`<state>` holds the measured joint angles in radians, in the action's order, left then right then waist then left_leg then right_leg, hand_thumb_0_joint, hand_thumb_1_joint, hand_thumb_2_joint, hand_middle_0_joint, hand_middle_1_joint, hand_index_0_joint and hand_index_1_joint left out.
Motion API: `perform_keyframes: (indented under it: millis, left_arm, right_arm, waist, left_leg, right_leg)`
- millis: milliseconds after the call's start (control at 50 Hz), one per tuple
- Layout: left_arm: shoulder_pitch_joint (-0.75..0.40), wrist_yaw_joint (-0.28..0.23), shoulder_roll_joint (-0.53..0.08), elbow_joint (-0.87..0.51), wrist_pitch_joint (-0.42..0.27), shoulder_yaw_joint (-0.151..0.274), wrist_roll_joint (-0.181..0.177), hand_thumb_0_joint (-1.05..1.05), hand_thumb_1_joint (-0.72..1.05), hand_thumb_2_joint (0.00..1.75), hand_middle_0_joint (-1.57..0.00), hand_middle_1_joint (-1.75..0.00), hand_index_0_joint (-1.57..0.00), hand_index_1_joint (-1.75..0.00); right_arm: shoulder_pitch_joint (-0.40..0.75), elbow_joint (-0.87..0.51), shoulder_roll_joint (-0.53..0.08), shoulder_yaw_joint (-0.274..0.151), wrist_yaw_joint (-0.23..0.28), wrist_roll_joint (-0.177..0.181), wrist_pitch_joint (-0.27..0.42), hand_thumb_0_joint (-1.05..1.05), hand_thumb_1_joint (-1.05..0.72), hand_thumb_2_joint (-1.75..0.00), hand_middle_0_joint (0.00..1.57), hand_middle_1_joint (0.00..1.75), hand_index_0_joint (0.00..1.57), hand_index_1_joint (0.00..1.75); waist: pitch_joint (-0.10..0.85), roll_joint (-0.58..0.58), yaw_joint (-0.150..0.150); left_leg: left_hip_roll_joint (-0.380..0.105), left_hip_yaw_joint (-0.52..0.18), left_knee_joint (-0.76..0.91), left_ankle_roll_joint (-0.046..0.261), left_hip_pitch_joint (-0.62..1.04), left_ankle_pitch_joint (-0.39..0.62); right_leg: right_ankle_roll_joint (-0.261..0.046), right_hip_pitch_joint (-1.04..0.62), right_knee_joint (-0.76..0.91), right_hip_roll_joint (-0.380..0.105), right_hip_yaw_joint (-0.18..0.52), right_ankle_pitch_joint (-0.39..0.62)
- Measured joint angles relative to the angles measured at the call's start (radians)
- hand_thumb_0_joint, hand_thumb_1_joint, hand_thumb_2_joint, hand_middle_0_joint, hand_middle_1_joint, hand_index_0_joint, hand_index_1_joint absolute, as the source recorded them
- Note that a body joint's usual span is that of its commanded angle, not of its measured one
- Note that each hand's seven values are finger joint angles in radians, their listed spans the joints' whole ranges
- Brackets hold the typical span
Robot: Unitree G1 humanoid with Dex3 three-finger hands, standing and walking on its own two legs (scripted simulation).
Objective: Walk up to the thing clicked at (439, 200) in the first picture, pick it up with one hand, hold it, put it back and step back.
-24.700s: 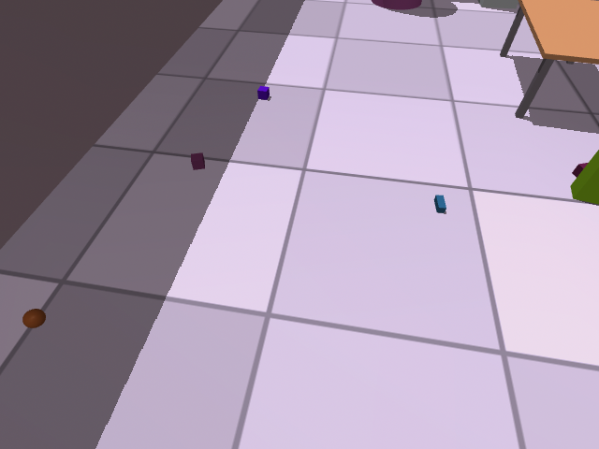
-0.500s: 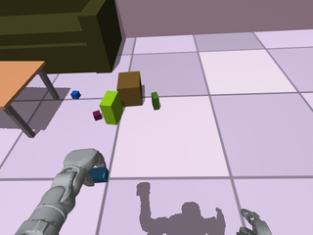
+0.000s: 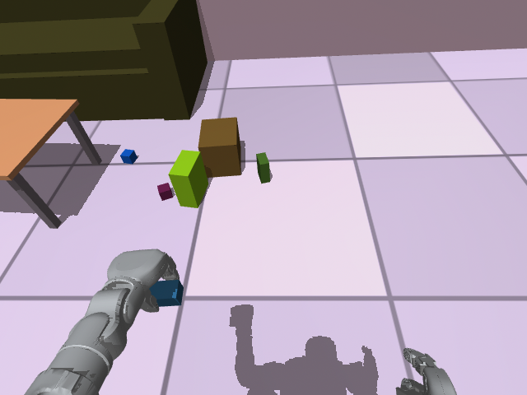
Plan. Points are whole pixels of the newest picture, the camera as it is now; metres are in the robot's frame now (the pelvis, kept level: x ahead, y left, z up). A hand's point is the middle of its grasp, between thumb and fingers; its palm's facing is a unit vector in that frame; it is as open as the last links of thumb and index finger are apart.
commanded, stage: hold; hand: left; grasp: from above
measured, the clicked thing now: (157, 293) +0.31 +0.22 -0.07
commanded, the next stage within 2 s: crouch in 0.14 s
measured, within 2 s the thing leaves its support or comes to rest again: neither
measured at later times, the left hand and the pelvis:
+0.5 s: hand (149, 300) +0.29 +0.23 -0.06, palm faces -0.45 -0.05 -0.89, open 6.4 cm; pelvis +0.00 +0.00 +0.00, yaw +1 degrees
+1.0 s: hand (182, 311) +0.36 +0.23 -0.28, palm faces -0.41 +0.03 -0.91, open 6.4 cm; pelvis -0.04 +0.01 -0.17, yaw +1 degrees
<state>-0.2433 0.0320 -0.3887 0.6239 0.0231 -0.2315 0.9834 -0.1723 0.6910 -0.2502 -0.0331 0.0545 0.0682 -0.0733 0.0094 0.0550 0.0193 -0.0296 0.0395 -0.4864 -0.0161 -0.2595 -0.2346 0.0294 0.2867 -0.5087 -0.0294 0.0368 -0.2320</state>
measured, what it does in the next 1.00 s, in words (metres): lowers itself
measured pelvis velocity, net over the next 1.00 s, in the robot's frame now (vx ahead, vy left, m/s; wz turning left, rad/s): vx -0.04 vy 0.01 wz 0.01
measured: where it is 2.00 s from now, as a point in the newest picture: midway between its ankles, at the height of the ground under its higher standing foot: outside the picture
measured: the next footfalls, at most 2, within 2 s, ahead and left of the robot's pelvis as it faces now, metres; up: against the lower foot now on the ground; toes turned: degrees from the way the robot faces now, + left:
none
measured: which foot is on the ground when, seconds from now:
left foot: down 0.00-1.00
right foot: down 0.00-1.00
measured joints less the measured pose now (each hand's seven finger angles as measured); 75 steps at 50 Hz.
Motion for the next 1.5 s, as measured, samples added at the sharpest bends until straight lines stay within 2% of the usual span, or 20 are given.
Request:
perform_keyframes:
  millis: [200,340,440,540,640,740,800,860,980,1180,1360,1500]
  left_arm:
    - [0.009,0.009,-0.003,-0.002,-0.012,0.006,-0.004,0.0,0.54,0.0,-1.04,-0.09,-1.07,-0.05]
    - [0.007,-0.011,-0.001,0.009,-0.012,0.008,0.003,0.0,0.54,0.0,-1.04,-0.09,-1.07,-0.05]
    - [0.0,-0.044,0.005,0.052,-0.025,0.01,0.017,0.0,0.53,0.0,-1.05,-0.07,-1.08,-0.04]
    - [-0.036,-0.122,0.016,0.161,-0.058,0.018,0.05,0.0,0.52,0.0,-1.07,-0.04,-1.11,-0.01]
    - [-0.116,-0.221,0.025,0.305,-0.076,0.021,0.101,0.0,0.51,0.0,-1.09,-0.02,-1.12,0.0]
    - [-0.223,-0.32,0.027,0.438,-0.086,0.047,0.157,0.0,0.51,0.0,-1.09,-0.01,-1.12,0.0]
    - [-0.291,-0.364,0.022,0.509,-0.083,0.068,0.174,0.0,0.52,0.0,-1.09,-0.02,-1.11,0.0]
    - [-0.354,-0.397,0.013,0.57,-0.073,0.089,0.174,0.0,0.52,0.0,-1.09,-0.01,-1.11,0.0]
    - [-0.434,-0.413,-0.011,0.606,-0.051,0.133,0.17,0.0,0.52,0.0,-1.09,-0.01,-1.11,0.0]
    - [-0.527,-0.386,-0.06,0.66,-0.064,0.19,0.175,0.0,0.53,0.0,-1.07,-0.03,-1.09,-0.02]
    - [-0.596,-0.394,-0.125,0.674,-0.112,0.231,0.214,0.0,0.52,0.01,-1.06,-0.05,-1.09,-0.03]
    - [-0.646,-0.395,-0.164,0.698,-0.116,0.249,0.225,0.0,0.51,0.04,-1.06,-0.06,-1.08,-0.04]
  right_arm:
    - [-0.012,-0.007,0.0,-0.004,0.0,0.001,-0.006,0.01,-0.9,-0.9,0.2,0.3,0.2,0.3]
    - [-0.013,-0.005,0.0,-0.007,-0.003,0.0,-0.007,0.01,-0.9,-0.9,0.2,0.3,0.2,0.3]
    - [-0.01,-0.004,0.002,-0.008,-0.006,-0.003,-0.007,0.01,-0.89,-0.9,0.2,0.3,0.2,0.3]
    - [-0.004,0.001,0.005,-0.011,-0.014,-0.017,-0.007,0.01,-0.89,-0.9,0.2,0.3,0.2,0.3]
    - [-0.01,0.014,-0.001,-0.024,-0.032,-0.038,0.004,0.01,-0.89,-0.9,0.2,0.3,0.2,0.3]
    - [-0.037,0.025,-0.016,-0.045,-0.046,-0.061,0.021,0.01,-0.89,-0.9,0.2,0.3,0.2,0.3]
    - [-0.053,0.034,-0.024,-0.055,-0.046,-0.072,0.033,0.01,-0.89,-0.9,0.2,0.3,0.2,0.3]
    - [-0.067,0.043,-0.027,-0.06,-0.043,-0.084,0.044,0.01,-0.9,-0.9,0.2,0.3,0.2,0.3]
    - [-0.087,0.055,-0.015,-0.059,-0.04,-0.101,0.057,0.01,-0.9,-0.9,0.2,0.3,0.2,0.3]
    - [-0.066,0.056,0.025,-0.02,-0.06,-0.124,0.088,0.01,-0.89,-0.9,0.21,0.3,0.2,0.3]
    - [-0.012,0.05,0.02,0.004,-0.099,-0.152,0.126,0.01,-0.89,-0.9,0.21,0.3,0.2,0.3]
    - [0.018,0.039,0.0,0.004,-0.124,-0.167,0.134,0.01,-0.9,-0.9,0.21,0.3,0.2,0.3]
  waist:
    - [0.001,-0.001,-0.004]
    - [-0.001,-0.002,-0.004]
    - [-0.001,-0.009,-0.012]
    - [0.001,-0.026,-0.027]
    - [0.026,-0.044,-0.044]
    - [0.078,-0.048,-0.067]
    - [0.111,-0.043,-0.088]
    - [0.14,-0.033,-0.109]
    - [0.18,-0.011,-0.147]
    - [0.193,0.01,-0.186]
    - [0.172,-0.005,-0.203]
    - [0.144,-0.019,-0.215]
  left_leg:
    - [0.0,0.002,0.006,0.001,0.009,-0.003]
    - [0.002,0.001,0.005,0.002,0.006,-0.004]
    - [0.003,-0.004,-0.007,0.002,-0.013,-0.008]
    - [0.003,-0.013,-0.064,0.001,-0.088,-0.025]
    - [-0.001,-0.025,-0.212,-0.001,-0.263,-0.076]
    - [-0.006,-0.041,-0.446,-0.003,-0.523,-0.16]
    - [-0.009,-0.049,-0.593,-0.001,-0.689,-0.211]
    - [-0.01,-0.055,-0.732,0.002,-0.847,-0.257]
    - [-0.008,-0.065,-0.972,0.01,-1.123,-0.327]
    - [0.003,-0.079,-1.255,0.017,-1.46,-0.389]
    - [0.016,-0.11,-1.462,0.006,-1.683,-0.426]
    - [0.02,-0.129,-1.568,-0.002,-1.781,-0.442]
  right_leg:
    - [0.001,-0.009,0.009,0.0,0.002,0.0]
    - [0.002,-0.008,0.009,-0.002,0.001,-0.002]
    - [0.002,0.009,-0.002,-0.003,-0.004,-0.007]
    - [0.001,0.078,-0.055,-0.004,-0.01,-0.025]
    - [0.0,0.244,-0.188,0.0,-0.017,-0.07]
    - [0.005,0.492,-0.405,0.005,-0.023,-0.148]
    - [0.009,0.652,-0.544,0.008,-0.025,-0.195]
    - [0.012,0.807,-0.675,0.011,-0.024,-0.237]
    - [0.017,1.078,-0.906,0.013,-0.021,-0.304]
    - [0.023,1.407,-1.187,0.01,-0.018,-0.37]
    - [0.024,1.617,-1.389,0.008,-0.033,-0.415]
    - [0.022,1.71,-1.492,0.011,-0.043,-0.432]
